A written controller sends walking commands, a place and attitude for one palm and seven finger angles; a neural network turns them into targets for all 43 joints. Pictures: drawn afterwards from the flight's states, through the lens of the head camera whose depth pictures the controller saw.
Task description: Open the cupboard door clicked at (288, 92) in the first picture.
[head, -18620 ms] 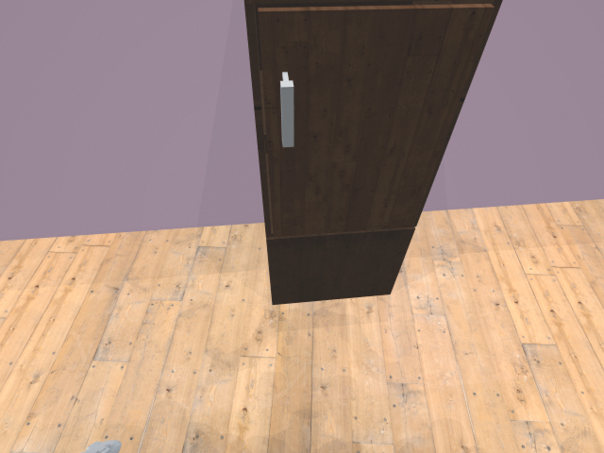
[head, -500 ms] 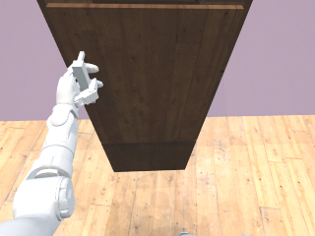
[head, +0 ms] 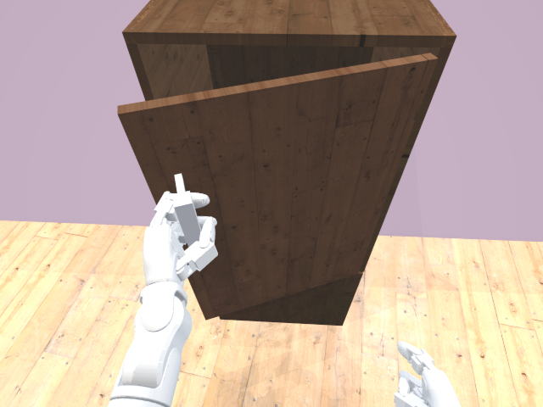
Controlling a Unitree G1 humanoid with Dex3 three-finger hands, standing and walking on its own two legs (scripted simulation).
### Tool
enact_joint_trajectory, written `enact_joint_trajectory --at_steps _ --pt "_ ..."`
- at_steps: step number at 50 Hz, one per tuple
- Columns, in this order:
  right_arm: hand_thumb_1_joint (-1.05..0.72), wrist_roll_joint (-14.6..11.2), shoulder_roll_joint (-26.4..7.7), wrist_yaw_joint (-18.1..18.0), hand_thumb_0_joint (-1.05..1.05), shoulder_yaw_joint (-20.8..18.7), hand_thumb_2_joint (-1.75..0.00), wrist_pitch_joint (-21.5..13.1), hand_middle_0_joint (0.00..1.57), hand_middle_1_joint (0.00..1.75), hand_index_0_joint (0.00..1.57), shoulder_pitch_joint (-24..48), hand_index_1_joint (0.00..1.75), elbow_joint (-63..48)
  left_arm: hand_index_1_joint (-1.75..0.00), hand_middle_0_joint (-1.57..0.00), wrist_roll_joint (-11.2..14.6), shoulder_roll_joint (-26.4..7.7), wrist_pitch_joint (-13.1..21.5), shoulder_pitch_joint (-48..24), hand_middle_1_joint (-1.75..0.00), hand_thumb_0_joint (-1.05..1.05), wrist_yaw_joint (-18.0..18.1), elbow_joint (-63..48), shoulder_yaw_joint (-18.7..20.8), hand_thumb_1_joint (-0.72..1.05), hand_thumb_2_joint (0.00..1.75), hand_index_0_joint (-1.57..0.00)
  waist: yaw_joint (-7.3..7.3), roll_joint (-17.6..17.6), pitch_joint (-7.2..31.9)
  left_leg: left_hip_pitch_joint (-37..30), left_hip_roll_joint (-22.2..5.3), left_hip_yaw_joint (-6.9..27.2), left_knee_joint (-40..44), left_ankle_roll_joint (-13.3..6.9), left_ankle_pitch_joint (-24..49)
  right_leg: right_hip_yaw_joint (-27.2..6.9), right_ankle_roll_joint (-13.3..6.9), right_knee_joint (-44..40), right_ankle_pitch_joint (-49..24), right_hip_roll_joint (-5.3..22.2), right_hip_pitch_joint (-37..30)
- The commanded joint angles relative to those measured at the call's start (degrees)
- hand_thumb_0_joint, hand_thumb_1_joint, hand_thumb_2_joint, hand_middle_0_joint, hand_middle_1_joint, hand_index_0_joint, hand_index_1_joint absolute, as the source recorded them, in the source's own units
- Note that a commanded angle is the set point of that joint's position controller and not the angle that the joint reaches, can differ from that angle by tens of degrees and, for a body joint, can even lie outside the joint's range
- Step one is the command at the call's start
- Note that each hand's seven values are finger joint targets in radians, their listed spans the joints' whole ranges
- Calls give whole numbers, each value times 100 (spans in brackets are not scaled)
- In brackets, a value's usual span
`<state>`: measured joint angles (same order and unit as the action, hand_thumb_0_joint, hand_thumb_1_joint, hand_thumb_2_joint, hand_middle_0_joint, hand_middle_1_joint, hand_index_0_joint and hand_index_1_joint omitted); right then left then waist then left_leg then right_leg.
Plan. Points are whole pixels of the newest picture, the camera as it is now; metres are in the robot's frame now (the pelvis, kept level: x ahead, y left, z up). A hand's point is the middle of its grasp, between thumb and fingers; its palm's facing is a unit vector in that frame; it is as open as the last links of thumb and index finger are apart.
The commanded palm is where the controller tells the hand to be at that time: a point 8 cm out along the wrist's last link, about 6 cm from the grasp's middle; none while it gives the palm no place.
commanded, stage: pull the door open along its arc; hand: left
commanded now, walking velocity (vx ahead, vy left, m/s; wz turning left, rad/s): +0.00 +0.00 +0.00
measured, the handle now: (190, 218) +0.36 +0.15 +0.10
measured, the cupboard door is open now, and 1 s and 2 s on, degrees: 21 37 37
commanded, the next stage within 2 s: open thumb and fingers to let go in 0.42 s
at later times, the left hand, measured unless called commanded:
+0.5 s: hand (255, 317) +0.21 +0.04 +0.10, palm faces +0.27 -0.96 -0.01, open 6.2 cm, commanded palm +0.17 +0.08 +0.10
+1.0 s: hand (242, 300) +0.23 +0.05 +0.10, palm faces +0.39 -0.92 +0.02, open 11.8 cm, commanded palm +0.18 +0.09 +0.10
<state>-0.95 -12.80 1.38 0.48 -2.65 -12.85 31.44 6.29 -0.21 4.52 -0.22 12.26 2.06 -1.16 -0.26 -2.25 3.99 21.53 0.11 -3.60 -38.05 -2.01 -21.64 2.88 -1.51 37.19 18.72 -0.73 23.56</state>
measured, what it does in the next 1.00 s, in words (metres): stands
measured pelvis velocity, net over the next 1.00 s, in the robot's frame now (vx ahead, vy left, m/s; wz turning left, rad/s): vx -0.01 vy -0.05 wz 0.03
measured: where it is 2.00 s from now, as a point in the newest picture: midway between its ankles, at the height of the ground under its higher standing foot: outside the picture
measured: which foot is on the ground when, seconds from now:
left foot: down 0.00-1.00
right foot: down 0.00-1.00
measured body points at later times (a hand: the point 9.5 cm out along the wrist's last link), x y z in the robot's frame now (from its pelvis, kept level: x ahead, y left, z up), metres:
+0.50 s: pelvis +0.01 -0.04 -0.01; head -0.02 -0.08 +0.44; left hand +0.19 +0.09 +0.11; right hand +0.22 -0.23 -0.08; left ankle -0.02 +0.09 -0.72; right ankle +0.00 -0.10 -0.72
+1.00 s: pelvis -0.01 -0.05 +0.00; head -0.02 -0.08 +0.45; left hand +0.21 +0.10 +0.10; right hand +0.19 -0.25 -0.09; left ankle -0.02 +0.10 -0.72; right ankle +0.00 -0.10 -0.72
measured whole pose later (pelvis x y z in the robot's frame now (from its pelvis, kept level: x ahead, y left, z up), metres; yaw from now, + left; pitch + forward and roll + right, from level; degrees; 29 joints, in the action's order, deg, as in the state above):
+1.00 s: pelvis -0.01 -0.05 +0.00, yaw +2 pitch +0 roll +0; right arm 2.0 -11.3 -1.1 1.0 1.6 -9.3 31.3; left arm -1.0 3.7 2.4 19.5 26.3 -13.6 -13.1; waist -1.2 -3.9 2.1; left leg 16.8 -0.1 4.0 -37.1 0.3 -20.6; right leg 5.7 -5.1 36.3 18.8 -2.9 18.1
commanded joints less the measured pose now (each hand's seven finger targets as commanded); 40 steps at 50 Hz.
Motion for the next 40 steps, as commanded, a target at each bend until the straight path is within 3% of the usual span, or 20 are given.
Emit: enact_joint_trajectory --at_steps 1,2,4,7,8,11,14,18,20,23,25,26,28,33,40 --pt "-90 136 -396 20 0 -144 -90 -73 20 30 20 551 30 -975 -135 -40 -542 251 -53 -240 -135 0 963 -2544 -648 90 90 -40 -43 395 1261 -639 -109 361 360 142 2216 65 15 -238 -2041 54 -926" --pt "-90 157 -376 20 0 -125 -90 -16 20 30 20 616 30 -995 -135 -40 -665 403 -137 -248 -135 0 1102 -2723 -902 90 90 -40 6 366 1145 -636 -100 389 361 146 2092 59 5 -264 -1960 70 -888" --pt "-90 229 -325 -5 0 -117 -90 81 20 30 20 761 30 -1046 -135 -40 -815 485 -275 198 -135 0 1448 -2885 -989 90 90 -40 -57 579 1094 -599 -83 436 316 131 1971 64 -13 -307 -1917 70 -999" --pt "-90 272 -235 36 0 -89 -90 254 20 30 20 1009 30 -1042 -135 -40 -1072 854 -447 666 -135 0 1796 -3092 -1426 90 90 -40 -87 526 983 -600 -47 444 234 127 1918 32 -50 -328 -1926 102 -983" --pt "-90 258 -207 73 0 -69 -90 311 20 30 20 1117 30 -1038 -135 -40 -1100 1031 -502 905 -135 0 1827 -3160 -1600 90 90 -40 -116 295 960 -639 -45 427 203 130 1929 30 -74 -339 -1930 106 -959" --pt "-90 220 -157 162 0 -47 -90 416 20 30 20 1282 30 -1060 -135 -40 -942 1207 -596 1597 -135 0 1717 -3589 -1883 90 90 -40 -162 222 1009 -674 -48 461 157 132 2062 59 -93 -288 -2220 103 -1124" --pt "-90 177 -147 234 0 -8 -90 488 20 30 20 1422 30 -1144 -135 -40 -813 1264 -672 2503 -135 0 1514 -4002 -2083 90 90 -40 -178 261 777 -578 -47 471 76 121 2011 48 -96 -336 -2340 136 -1130" --pt "-90 172 -124 269 0 17 -90 530 20 30 20 1486 30 -1310 -135 -40 -724 1081 -735 3466 -135 0 1402 -4630 -1952 90 90 -40 -218 512 731 -502 -6 441 -39 99 1790 -83 -12 -457 -2426 201 -1141" --pt "-90 200 -150 227 0 32 -90 520 20 30 20 1534 30 -1317 -135 -40 -762 963 -728 3140 -135 0 1454 -4594 -1849 90 90 -40 -198 437 548 -432 48 428 -87 90 1556 -184 -2 -535 -2098 215 -955" --pt "-90 250 -154 122 0 34 -90 387 20 30 20 1441 30 -1310 -135 -40 -835 873 -567 2736 -135 0 1519 -4185 -1679 90 90 -40 -141 629 413 -323 144 451 -204 74 1235 -456 94 -725 -1752 311 -796" --pt "-90 279 -169 34 0 4 -90 304 20 30 20 1420 30 -1237 -135 -40 -864 770 -448 2118 -135 0 1650 -3864 -1486 90 90 -40 -108 871 365 -278 183 489 -246 66 1072 -573 133 -858 -1399 358 -715" --pt "-90 290 -175 -29 0 22 -90 270 20 30 20 1427 30 -1144 -135 -40 -892 691 -370 1524 -135 0 1745 -3563 -1370 90 90 -40 -8 917 193 -232 218 512 -276 54 926 -691 159 -1000 -1095 407 -571" --pt "-90 304 -152 -80 0 0 -90 179 20 30 20 1382 30 -1148 -134 -39 -859 785 -250 1608 -134 0 1736 -3467 -1427 76 84 -39 -98 862 420 -256 248 532 -260 60 867 -894 201 -1144 -1004 513 -774" --pt "-90 273 -163 -143 0 -32 -90 110 20 30 20 1192 30 -1124 -130 -36 -820 640 16 1597 -130 0 1514 -3414 -1439 41 69 -36 -99 862 579 -196 226 574 -95 50 941 -1064 262 -1166 -1319 615 -1122" --pt "-90 277 -164 -268 0 -17 -90 178 20 30 20 1269 30 -1048 -124 -33 -797 302 123 1324 -124 0 1357 -3019 -1042 -8 48 -33 -120 818 356 -127 218 619 66 32 718 -1222 236 -1406 -678 664 -1158"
